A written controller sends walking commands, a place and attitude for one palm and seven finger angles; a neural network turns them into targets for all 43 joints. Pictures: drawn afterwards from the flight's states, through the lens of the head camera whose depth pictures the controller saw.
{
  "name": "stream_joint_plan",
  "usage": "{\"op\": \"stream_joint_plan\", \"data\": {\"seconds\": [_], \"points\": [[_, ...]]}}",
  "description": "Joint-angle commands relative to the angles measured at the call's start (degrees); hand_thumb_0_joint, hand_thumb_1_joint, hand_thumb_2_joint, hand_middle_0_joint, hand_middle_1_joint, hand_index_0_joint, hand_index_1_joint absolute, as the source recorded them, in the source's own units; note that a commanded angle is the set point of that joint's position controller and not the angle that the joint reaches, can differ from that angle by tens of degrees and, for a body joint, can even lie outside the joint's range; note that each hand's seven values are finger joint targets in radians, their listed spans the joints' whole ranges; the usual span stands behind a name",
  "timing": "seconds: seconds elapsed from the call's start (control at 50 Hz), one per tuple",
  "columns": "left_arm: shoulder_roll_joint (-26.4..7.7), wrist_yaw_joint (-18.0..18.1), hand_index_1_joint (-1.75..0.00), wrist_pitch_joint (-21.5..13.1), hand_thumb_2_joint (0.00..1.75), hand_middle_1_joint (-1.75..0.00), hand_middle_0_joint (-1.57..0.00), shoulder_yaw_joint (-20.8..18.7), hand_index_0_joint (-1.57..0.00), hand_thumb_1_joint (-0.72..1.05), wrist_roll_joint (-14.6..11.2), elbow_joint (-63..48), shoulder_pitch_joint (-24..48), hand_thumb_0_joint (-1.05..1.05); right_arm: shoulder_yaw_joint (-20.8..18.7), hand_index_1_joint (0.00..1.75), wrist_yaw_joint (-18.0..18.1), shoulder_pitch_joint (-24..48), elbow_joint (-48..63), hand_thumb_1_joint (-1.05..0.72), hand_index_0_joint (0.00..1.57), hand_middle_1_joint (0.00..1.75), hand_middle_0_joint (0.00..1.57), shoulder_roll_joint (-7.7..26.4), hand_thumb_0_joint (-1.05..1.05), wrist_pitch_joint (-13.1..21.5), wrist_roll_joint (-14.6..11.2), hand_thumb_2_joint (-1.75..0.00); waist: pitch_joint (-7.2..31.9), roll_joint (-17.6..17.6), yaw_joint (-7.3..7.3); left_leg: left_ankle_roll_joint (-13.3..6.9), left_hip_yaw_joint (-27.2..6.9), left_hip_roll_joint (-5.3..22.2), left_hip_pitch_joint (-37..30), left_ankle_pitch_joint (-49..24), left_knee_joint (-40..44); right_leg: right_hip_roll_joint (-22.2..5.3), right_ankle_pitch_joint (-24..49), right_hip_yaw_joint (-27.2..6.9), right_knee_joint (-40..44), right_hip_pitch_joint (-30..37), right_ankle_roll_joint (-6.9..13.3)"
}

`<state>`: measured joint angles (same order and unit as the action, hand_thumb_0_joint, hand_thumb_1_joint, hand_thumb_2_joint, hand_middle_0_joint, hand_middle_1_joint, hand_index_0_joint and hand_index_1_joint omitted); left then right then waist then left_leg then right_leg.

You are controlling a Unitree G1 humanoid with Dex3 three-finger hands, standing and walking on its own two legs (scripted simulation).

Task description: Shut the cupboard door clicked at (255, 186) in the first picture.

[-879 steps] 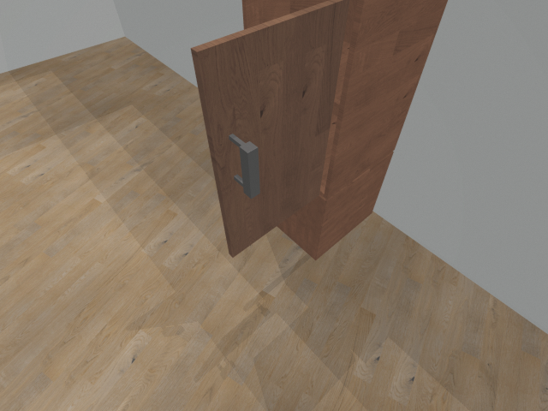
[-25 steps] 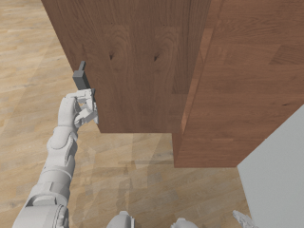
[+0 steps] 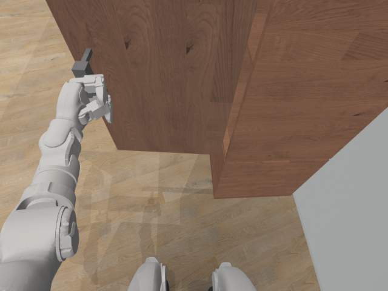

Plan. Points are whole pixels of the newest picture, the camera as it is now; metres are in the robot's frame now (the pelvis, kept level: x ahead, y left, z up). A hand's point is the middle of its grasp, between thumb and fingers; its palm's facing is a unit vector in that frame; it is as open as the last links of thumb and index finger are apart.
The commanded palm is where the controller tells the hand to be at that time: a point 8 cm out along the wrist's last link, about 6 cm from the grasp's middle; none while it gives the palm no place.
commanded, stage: push the door shut along its arc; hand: left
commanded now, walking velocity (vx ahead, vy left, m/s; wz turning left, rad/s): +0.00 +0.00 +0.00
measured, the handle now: (94, 82) +0.55 +0.21 +0.08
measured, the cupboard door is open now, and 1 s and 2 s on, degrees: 85 71 60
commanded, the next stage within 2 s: pull the fist back off the door in 1.26 s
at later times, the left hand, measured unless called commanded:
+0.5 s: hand (125, 83) +0.53 +0.14 +0.10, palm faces -0.26 -0.96 -0.02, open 3.1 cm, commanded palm +0.54 +0.17 +0.09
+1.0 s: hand (136, 67) +0.58 +0.12 +0.09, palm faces -0.36 -0.93 -0.01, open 2.8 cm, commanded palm +0.60 +0.14 +0.09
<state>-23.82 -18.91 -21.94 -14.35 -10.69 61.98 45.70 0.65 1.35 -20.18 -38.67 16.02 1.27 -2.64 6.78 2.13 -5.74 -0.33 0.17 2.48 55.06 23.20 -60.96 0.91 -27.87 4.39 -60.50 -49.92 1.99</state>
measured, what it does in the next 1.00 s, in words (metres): stands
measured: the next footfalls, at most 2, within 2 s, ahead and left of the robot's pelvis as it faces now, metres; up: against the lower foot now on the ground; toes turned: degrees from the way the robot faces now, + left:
none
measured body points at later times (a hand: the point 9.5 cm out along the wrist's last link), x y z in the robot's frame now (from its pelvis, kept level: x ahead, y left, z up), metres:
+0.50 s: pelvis -0.01 +0.02 -0.02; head +0.12 +0.03 +0.41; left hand +0.54 +0.19 +0.10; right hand +0.00 -0.26 -0.13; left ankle +0.06 +0.12 -0.66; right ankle +0.01 -0.10 -0.66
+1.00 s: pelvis +0.00 +0.02 -0.03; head +0.18 +0.03 +0.38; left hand +0.60 +0.17 +0.10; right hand -0.05 -0.25 -0.13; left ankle +0.06 +0.12 -0.66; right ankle +0.01 -0.10 -0.66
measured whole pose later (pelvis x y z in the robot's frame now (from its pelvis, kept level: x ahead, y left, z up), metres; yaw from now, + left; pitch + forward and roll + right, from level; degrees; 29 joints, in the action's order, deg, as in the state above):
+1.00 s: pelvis +0.00 +0.02 -0.03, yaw -3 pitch +28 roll -5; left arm -37.5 -27.5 -12.6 -16.5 -2.5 76.5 74.6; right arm 2.9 1.3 -24.1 -38.7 15.7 2.7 -0.1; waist 6.1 3.4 -14.9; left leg -1.5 -0.2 4.6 71.3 26.6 -70.0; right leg 2.9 -29.1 4.3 -66.5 -65.1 1.0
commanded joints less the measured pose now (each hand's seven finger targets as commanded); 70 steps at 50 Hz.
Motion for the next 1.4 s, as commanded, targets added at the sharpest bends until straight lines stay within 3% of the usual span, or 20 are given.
{"op": "stream_joint_plan", "data": {"seconds": [0.0, 0.06, 0.1, 0.16, 0.2, 0.26, 0.28, 0.32, 0.48, 0.54, 0.62, 0.66, 0.8, 0.88, 0.94, 1.1, 1.22, 1.34, 1.36, 1.38], "points": [[-10.0, -1.8, -1.5, -2.3, 0.9, -1.5, -1.3, 0.5, -1.3, 0.9, 0.2, -9.0, 33.6, 0.0, -2.9, 0.3, 0.8, -5.2, 3.9, -0.9, 0.2, 0.3, 0.2, 9.5, 0.0, 2.3, 0.1, -0.9, 20.9, 1.4, -5.15, -2.4, -3.8, -1.2, -17.9, -5.3, 5.5, 0.9, 9.4, -4.8, 10.3, 1.2, -0.7], [-10.9, -2.7, -1.5, -1.5, 0.9, -1.5, -1.3, 0.9, -1.3, 0.9, 0.8, -6.9, 37.0, 0.0, -2.8, 0.3, 0.9, -5.9, 3.6, -0.9, 0.2, 0.3, 0.2, 9.8, 0.0, 2.9, 0.1, -0.9, 21.2, 2.9, -5.95, -2.3, -4.2, -1.0, -17.0, -3.5, 5.1, 1.0, 7.0, -4.7, 9.9, -1.1, -0.6], [-10.0, -3.2, -1.5, -1.5, 0.9, -1.5, -1.3, 1.8, -1.3, 0.9, 0.8, -7.4, 39.1, 0.0, -2.8, 0.3, 0.7, -6.6, 3.4, -0.9, 0.2, 0.3, 0.2, 9.9, 0.0, 3.5, 0.3, -0.9, 23.7, 6.2, -6.0, -2.2, -4.8, -1.0, -19.8, -5.0, 4.5, 1.1, 7.5, -4.3, 8.9, -3.2, -0.2], [-9.8, -3.8, -1.5, -0.8, 0.9, -1.5, -1.3, 2.2, -1.3, 0.9, 1.1, -6.4, 40.6, 0.0, -2.8, 0.3, 0.4, -7.4, 3.1, -0.9, 0.2, 0.3, 0.2, 10.2, 0.0, 3.8, 0.5, -0.9, 25.0, 6.7, -6.66, -2.1, -5.2, -0.7, -21.0, -6.0, 3.8, 1.2, 7.7, -3.8, 8.4, -5.3, -0.2], [-12.6, -3.7, -1.5, -0.7, 0.9, -1.5, -1.3, 0.0, -1.3, 0.9, 1.3, -6.0, 41.9, 0.0, -2.9, 0.3, 0.4, -8.4, 2.8, -0.9, 0.2, 0.3, 0.2, 10.6, 0.0, 3.9, 0.6, -0.9, 26.3, 6.0, -6.6, -2.1, -5.7, -0.6, -21.4, -7.5, 3.3, 1.4, 8.4, -3.4, 7.7, -5.3, 0.0], [-11.2, -3.6, -1.5, 0.1, 0.9, -1.5, -1.3, 1.7, -1.3, 0.9, 2.0, -5.0, 44.6, 0.0, -2.7, 0.3, 0.1, -8.6, 2.7, -0.9, 0.2, 0.3, 0.2, 10.6, 0.0, 4.1, 0.7, -0.9, 25.4, 6.4, -7.73, -2.1, -6.1, -0.3, -21.0, -6.3, 3.0, 1.5, 7.4, -3.2, 7.5, -7.9, -0.2], [-13.0, -3.3, -1.5, 0.2, 0.9, -1.5, -1.3, 0.7, -1.3, 0.9, 2.5, -4.3, 45.9, 0.0, -2.6, 0.3, 0.2, -9.1, 2.4, -0.9, 0.2, 0.3, 0.2, 10.8, 0.0, 4.0, 0.7, -0.9, 24.7, 6.5, -7.85, -2.0, -6.2, -0.2, -20.2, -5.8, 2.9, 1.5, 6.9, -3.1, 7.3, -8.2, -0.2], [-12.0, -3.2, -1.5, 0.2, 0.9, -1.5, -1.3, 1.5, -1.3, 0.9, 2.8, -4.8, 47.3, 0.0, -2.6, 0.3, 0.0, -9.5, 2.5, -0.9, 0.2, 0.3, 0.2, 10.8, 0.0, 4.3, 0.9, -0.9, 26.9, 8.2, -7.97, -1.9, -6.6, -0.2, -22.4, -7.2, 2.6, 1.6, 7.4, -2.8, 6.8, -9.5, 0.0], [-16.6, -3.3, -1.5, 1.6, 0.9, -1.5, -1.3, -1.6, -1.3, 0.9, 4.3, -2.3, 50.3, 0.0, -2.3, 0.3, -0.2, -11.3, 2.8, -0.9, 0.2, 0.3, 0.2, 11.0, 0.0, 3.9, 1.4, -0.9, 28.4, 8.4, -8.59, -1.9, -6.5, 0.1, -21.0, -10.0, 1.1, 2.1, 8.9, -2.7, 5.8, -9.7, 0.0], [-19.6, -3.3, -1.5, 2.3, 0.9, -1.5, -1.3, -3.8, -1.3, 0.9, 4.9, 0.7, 51.0, 0.0, -2.0, 0.3, -0.1, -12.0, 3.1, -0.9, 0.2, 0.3, 0.2, 11.2, 0.0, 3.6, 1.5, -0.9, 27.4, 6.3, -9.21, -2.2, -6.2, 0.2, -18.2, -9.9, 0.2, 2.4, 9.2, -2.8, 5.6, -9.2, -0.2], [-22.0, -3.8, -1.5, 2.5, 0.9, -1.5, -1.3, -5.0, -1.3, 0.9, 5.9, 1.0, 51.8, 0.0, -1.9, 0.3, -0.2, -13.1, 3.3, -0.9, 0.2, 0.3, 0.2, 11.1, 0.0, 3.3, 1.9, -0.9, 30.2, 9.3, -8.69, -2.0, -6.1, 0.2, -19.3, -13.3, -0.8, 2.5, 11.2, -2.6, 4.5, -9.1, 0.0], [-24.1, -4.2, -1.5, 3.2, 0.9, -1.5, -1.3, -6.3, -1.3, 0.9, 6.4, 2.1, 51.3, 0.0, -1.9, 0.3, -0.1, -13.6, 3.7, -0.9, 0.2, 0.3, 0.2, 11.3, 0.0, 2.8, 2.0, -0.9, 30.3, 7.0, -9.13, -2.3, -5.6, 0.2, -17.0, -13.9, -1.5, 2.7, 12.5, -2.9, 4.4, -7.6, -0.3], [-25.6, -6.3, -1.5, 5.1, 0.9, -1.5, -1.3, -6.1, -1.3, 0.9, 7.0, 2.9, 54.2, 0.0, -1.8, 0.3, 0.5, -15.0, 3.3, -0.9, 0.2, 0.3, 0.2, 11.2, 0.0, 2.1, 2.2, -0.9, 30.5, 7.1, -10.61, -2.8, -4.7, 0.1, -14.6, -15.6, -3.4, 3.0, 15.5, -3.0, 3.9, -7.0, -0.6], [-24.8, -7.7, -1.5, 6.3, 0.9, -1.5, -1.3, -4.2, -1.3, 0.9, 7.1, 3.4, 57.6, 0.0, -1.9, 0.3, 0.9, -15.3, 2.1, -0.9, 0.2, 0.3, 0.2, 11.3, 0.0, 2.1, 2.4, -0.9, 30.3, 8.2, -11.7, -2.8, -4.9, 0.3, -14.6, -15.5, -4.3, 3.1, 15.3, -2.9, 3.9, -8.4, -0.6], [-22.6, -8.3, -1.5, 6.6, 0.9, -1.5, -1.3, -2.5, -1.3, 0.9, 6.8, 1.9, 59.9, 0.0, -2.0, 0.3, 0.9, -15.5, 1.3, -0.9, 0.2, 0.3, 0.2, 11.3, 0.0, 2.7, 2.7, -0.9, 32.7, 11.6, -11.97, -2.6, -5.6, 0.4, -18.8, -18.4, -4.8, 3.1, 16.0, -2.3, 3.4, -11.0, -0.3], [-19.0, -8.6, -1.5, 8.2, 0.9, -1.5, -1.3, 0.4, -1.3, 0.9, 6.7, 3.6, 66.0, 0.0, -1.5, 0.3, 1.5, -15.0, -0.8, -0.9, 0.2, 0.3, 0.2, 11.5, 0.0, 4.1, 3.0, -0.9, 30.0, 13.1, -14.45, -2.7, -6.5, 0.7, -19.6, -16.7, -5.8, 3.2, 12.8, -1.0, 2.8, -17.0, -0.1], [-17.5, -8.4, -1.5, 8.7, 0.9, -1.5, -1.3, 1.8, -1.3, 0.9, 7.3, 3.4, 69.5, 0.0, -1.6, 0.3, 1.6, -14.6, -1.8, -0.9, 0.2, 0.3, 0.2, 11.8, 0.0, 5.2, 3.3, -0.9, 31.8, 14.9, -15.47, -2.7, -7.3, 1.1, -21.6, -17.4, -6.9, 3.3, 12.2, -0.4, 1.4, -20.6, -0.1], [-12.8, -7.9, -1.5, 9.8, 0.9, -1.5, -1.3, 5.0, -1.3, 0.9, 7.9, 3.2, 72.5, 0.0, -1.6, 0.3, 1.6, -14.3, -2.8, -0.9, 0.2, 0.3, 0.2, 11.7, 0.0, 5.8, 3.6, -0.9, 32.4, 16.9, -16.78, -2.5, -8.1, 1.2, -23.4, -16.0, -7.0, 3.4, 10.6, 0.5, 0.7, -24.3, 0.0], [-16.6, 3.9, -1.5, 11.4, 0.9, -1.5, -1.3, -7.2, -1.3, 0.9, 4.6, 3.1, 72.7, 0.0, -0.7, 0.3, 0.9, -18.2, -0.2, -0.9, 0.2, 0.3, 0.2, 10.1, 0.0, 5.7, 4.5, -0.9, 30.9, 16.0, -14.44, -1.9, -9.2, 2.2, -17.8, -12.1, -5.5, 2.9, 9.7, -0.4, 1.1, -22.0, -0.1], [-14.1, 10.1, -1.5, 12.3, 0.9, -1.5, -1.3, -5.2, -1.3, 0.9, 6.4, 5.0, 71.0, 0.0, -0.6, 0.3, -0.1, -17.9, -0.2, -0.9, 0.2, 0.3, 0.2, 10.0, 0.0, 5.5, 5.0, -0.9, 30.2, 15.3, -14.87, -1.5, -9.8, 2.3, -16.1, -9.0, -4.5, 2.8, 8.2, -0.4, 0.6, -22.1, -0.5]]}}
